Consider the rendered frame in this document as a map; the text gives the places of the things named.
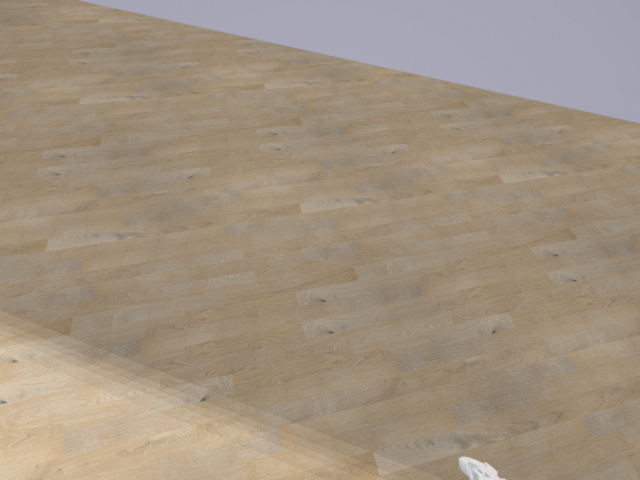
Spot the robot right hand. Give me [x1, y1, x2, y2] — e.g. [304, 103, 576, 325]
[459, 457, 506, 480]

